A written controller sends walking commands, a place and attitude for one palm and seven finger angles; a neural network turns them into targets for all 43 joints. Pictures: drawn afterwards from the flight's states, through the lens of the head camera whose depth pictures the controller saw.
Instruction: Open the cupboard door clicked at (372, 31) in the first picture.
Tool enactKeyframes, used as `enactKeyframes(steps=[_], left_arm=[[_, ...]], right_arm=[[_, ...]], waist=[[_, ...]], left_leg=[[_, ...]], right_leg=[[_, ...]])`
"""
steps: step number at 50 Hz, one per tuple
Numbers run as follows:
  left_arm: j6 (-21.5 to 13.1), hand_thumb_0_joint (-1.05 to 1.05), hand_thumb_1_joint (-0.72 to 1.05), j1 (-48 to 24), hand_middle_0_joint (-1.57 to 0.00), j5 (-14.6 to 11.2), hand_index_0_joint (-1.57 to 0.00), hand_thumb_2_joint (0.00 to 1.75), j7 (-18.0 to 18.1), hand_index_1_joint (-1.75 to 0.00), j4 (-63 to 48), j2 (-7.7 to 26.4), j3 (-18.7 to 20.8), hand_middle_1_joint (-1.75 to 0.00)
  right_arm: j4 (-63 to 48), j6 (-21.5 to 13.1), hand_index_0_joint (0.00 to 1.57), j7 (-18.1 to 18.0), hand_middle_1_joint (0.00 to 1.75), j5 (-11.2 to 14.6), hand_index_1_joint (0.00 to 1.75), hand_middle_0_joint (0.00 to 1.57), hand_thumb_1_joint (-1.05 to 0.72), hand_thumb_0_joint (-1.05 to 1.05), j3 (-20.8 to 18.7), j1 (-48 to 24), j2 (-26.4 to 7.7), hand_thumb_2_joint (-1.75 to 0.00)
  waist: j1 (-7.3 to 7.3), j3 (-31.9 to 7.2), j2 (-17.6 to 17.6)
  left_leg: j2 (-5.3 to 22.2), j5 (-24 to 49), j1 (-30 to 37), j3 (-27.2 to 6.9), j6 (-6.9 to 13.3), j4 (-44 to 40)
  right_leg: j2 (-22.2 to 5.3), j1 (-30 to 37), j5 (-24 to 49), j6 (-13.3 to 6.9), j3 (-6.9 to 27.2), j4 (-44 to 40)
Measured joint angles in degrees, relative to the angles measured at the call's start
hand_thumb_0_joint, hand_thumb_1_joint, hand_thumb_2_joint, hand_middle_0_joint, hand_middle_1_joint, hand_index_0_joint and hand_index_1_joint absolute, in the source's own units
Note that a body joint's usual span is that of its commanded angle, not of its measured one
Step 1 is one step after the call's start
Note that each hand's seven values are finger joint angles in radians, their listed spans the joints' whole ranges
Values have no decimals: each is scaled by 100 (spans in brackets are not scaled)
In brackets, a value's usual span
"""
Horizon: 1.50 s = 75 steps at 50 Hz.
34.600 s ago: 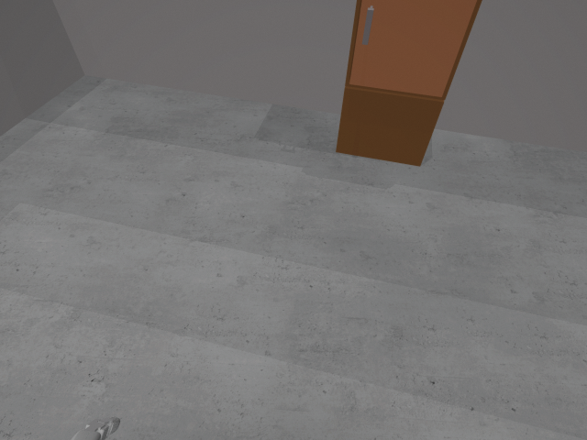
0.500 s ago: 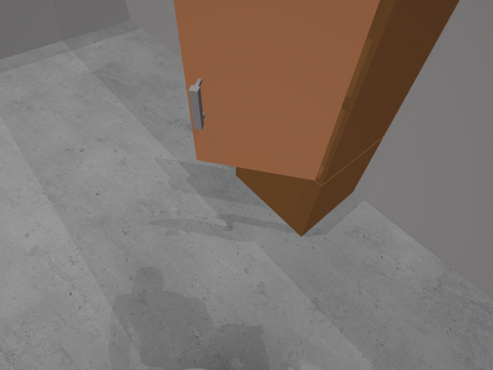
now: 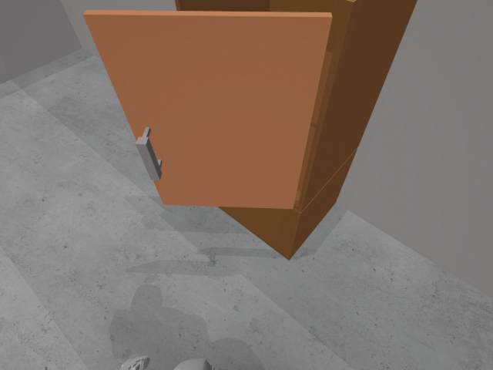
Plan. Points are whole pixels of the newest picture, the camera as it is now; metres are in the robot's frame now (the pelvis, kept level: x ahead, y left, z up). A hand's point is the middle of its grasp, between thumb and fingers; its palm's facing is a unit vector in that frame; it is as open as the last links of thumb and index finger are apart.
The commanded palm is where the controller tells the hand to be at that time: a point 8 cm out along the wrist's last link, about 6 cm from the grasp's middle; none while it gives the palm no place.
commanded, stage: come to a stop and stand still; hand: left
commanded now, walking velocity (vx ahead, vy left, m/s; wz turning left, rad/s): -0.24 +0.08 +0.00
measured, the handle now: (151, 153) +0.60 +0.25 -0.07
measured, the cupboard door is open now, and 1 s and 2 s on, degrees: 38 38 38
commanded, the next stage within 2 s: look again from close up in 1.26 s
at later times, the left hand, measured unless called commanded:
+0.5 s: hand out of the picture +0.01 +0.25 -0.18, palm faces +0.00 -0.98 -0.18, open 7.4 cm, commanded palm none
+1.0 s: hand out of the picture +0.00 +0.16 -0.18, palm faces +0.02 -0.98 -0.19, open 7.3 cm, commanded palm none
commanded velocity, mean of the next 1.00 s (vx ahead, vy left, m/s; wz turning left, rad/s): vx -0.02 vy -0.06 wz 0.00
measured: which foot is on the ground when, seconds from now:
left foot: up 0.00-0.18, down 0.20-1.00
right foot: down 0.00-0.20, up 0.22-0.68, down 0.70-1.00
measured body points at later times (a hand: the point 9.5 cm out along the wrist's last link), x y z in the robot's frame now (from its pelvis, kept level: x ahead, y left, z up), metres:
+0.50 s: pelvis +0.00 +0.05 +0.00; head +0.04 +0.09 +0.45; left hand +0.01 +0.30 -0.17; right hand +0.06 -0.18 -0.13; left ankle +0.05 +0.14 -0.74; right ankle -0.09 -0.11 -0.67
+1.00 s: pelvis -0.02 -0.01 +0.00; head +0.00 -0.01 +0.45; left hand +0.00 +0.21 -0.17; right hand -0.05 -0.24 -0.16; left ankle -0.01 +0.13 -0.74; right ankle -0.08 -0.11 -0.74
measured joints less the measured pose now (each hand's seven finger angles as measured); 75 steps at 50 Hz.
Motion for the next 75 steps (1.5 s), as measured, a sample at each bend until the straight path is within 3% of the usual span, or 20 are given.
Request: enactKeyframes(steps=[4, 8, 10, 13, 17, 21, 25, 31, 35, 38, 40, 43, 45, 46, 55, 68, 71, 75], left_arm=[[141, -2, 95, 98, -20, 72, -20, 89, 9, -30, 96, 165, 42, -30], [279, -1, 94, 246, -20, 106, -20, 89, 1, -30, 180, 244, 85, -30], [356, -1, 93, 339, -20, 79, -20, 89, -7, -29, 204, 288, 95, -30], [496, 0, 92, 403, -20, 47, -20, 89, 6, -29, 236, 406, 124, -30], [581, 0, 92, 482, -20, 87, -19, 89, -62, -29, 294, 466, 155, -30], [598, 1, 91, 588, -20, 106, -19, 89, -127, -29, 316, 491, 179, -30], [633, 1, 91, 644, -20, 119, -19, 89, -165, -29, 344, 513, 177, -30], [584, 1, 91, 502, -19, 100, -19, 89, -192, -29, 324, 438, 118, -30], [427, 1, 91, 467, -19, 92, -19, 89, -165, -29, 240, 382, 89, -30], [406, 1, 91, 519, -19, 108, -19, 89, -111, -29, 321, 193, -4, -30], [367, 1, 91, 600, -20, 92, -19, 89, -84, -29, 368, 101, -55, -30], [308, 1, 93, 677, -20, 69, -20, 89, -32, -29, 485, 73, -75, -30], [260, 1, 94, 693, -20, 46, -20, 89, -34, -29, 578, 59, -99, -30], [252, 1, 94, 664, -20, 31, -20, 89, -29, -29, 636, 70, -103, -30], [253, 1, 93, 662, -20, -10, -20, 89, -26, -29, 830, 19, -119, -30], [206, 1, 91, 831, -20, 13, -20, 89, -27, -29, 901, -76, -156, -30], [20, 1, 91, 943, -20, 87, -20, 89, 88, -29, 766, -177, -198, -30], [-24, 1, 91, 1031, -20, 107, -20, 89, 94, -29, 631, -173, -242, -30]], right_arm=[[-187, 81, 20, 9, 30, -12, 30, 20, -91, 1, -50, -376, 24, -90], [-314, 112, 20, -1, 30, -34, 30, 20, -93, 1, -134, -581, -127, -90], [-380, 51, 20, 1, 30, -55, 30, 20, -93, 1, -153, -598, -190, -90], [-449, 20, 20, -35, 30, -128, 30, 20, -92, 1, -103, -672, -122, -90], [-567, -19, 20, -116, 30, -158, 30, 20, -91, 1, -7, -755, -47, -90], [-627, -57, 20, -138, 30, -143, 30, 20, -91, 1, 31, -841, 0, -90], [-632, -96, 20, -128, 30, -140, 30, 20, -90, 1, 7, -823, 22, -90], [-478, -47, 20, -68, 30, -166, 30, 20, -90, 0, -103, -554, -107, -90], [-273, 74, 20, -35, 30, -129, 30, 20, -90, 0, -181, -285, -190, -90], [-95, 210, 20, 16, 30, -123, 30, 20, -91, 1, -215, -101, -295, -90], [-6, 230, 20, 48, 30, -143, 30, 20, -91, 1, -207, 7, -306, -90], [76, 179, 20, 43, 30, -133, 30, 20, -91, 1, -166, 73, -251, -90], [117, 76, 20, 17, 30, -119, 30, 20, -91, 1, -123, 97, -214, -90], [171, 20, 20, -10, 30, -112, 30, 20, -91, 1, -103, 80, -163, -90], [303, -77, 20, -110, 30, -74, 30, 20, -91, 1, 55, -225, 130, -90], [286, -91, 20, -117, 30, -80, 30, 20, -91, 1, 59, -362, 18, -90], [50, -66, 20, -61, 30, -62, 30, 20, -92, 1, 47, -405, -118, -90], [-281, -167, 20, -30, 30, -57, 30, 20, -92, 1, 30, -444, -182, -90]], waist=[[124, -20, -67], [209, -64, -108], [226, -129, -111], [328, -139, -325], [354, -192, -368], [361, -233, -342], [286, -265, -288], [76, -312, -109], [58, -400, -169], [24, -454, 17], [43, -520, 38], [43, -518, 31], [21, -485, 73], [3, -444, 44], [169, -258, -100], [222, -319, -153], [268, -306, 14], [165, -252, 85]], left_leg=[[46, 286, -129, -96, -87, -653], [-34, 723, 182, -12, -88, -1480], [-29, 1307, 390, 1, 98, -1981], [-112, 1100, 362, 111, 465, -1875], [-98, 1300, 393, 139, 529, -2287], [-44, 1569, 371, 196, 549, -2670], [52, 1745, 347, 241, 510, -2885], [137, 1902, 276, 177, 380, -2932], [21, 1815, 135, 187, 217, -2674], [16, 956, 73, -11, 140, -2193], [0, 823, 89, -62, 134, -1849], [30, 925, 314, -88, 111, -1783], [82, 1311, 603, -136, 112, -2216], [79, 1168, 669, -164, 106, -2326], [71, 1234, 926, -124, 31, -2642], [57, 1279, 1096, -140, 20, -2828], [143, 1017, 711, -134, 153, -2139], [69, 824, 663, -59, 222, -2036]], right_leg=[[-24, 70, -2, 76, 35, -77], [-91, 36, -197, 229, 38, 213], [-98, -83, -385, 334, 15, 531], [-76, -374, -1368, 349, 302, 1390], [83, -712, -1475, 365, 615, 2586], [80, -793, -1296, 467, 735, 3046], [-7, -629, -1335, 538, 696, 2779], [-58, -84, -1503, 444, 530, 1451], [-86, 503, -700, 316, 454, -71], [-13, 611, -607, 270, 338, -52], [19, 696, -633, 230, 318, -148], [119, 746, -634, 168, 299, -197], [218, 694, -715, 149, 248, -73], [219, 677, -766, 147, 213, -4], [214, 876, -663, 100, 245, -228], [211, 1067, -614, 94, 223, -440], [322, 906, -576, 128, 290, -381], [279, 704, -759, 185, 359, 28]])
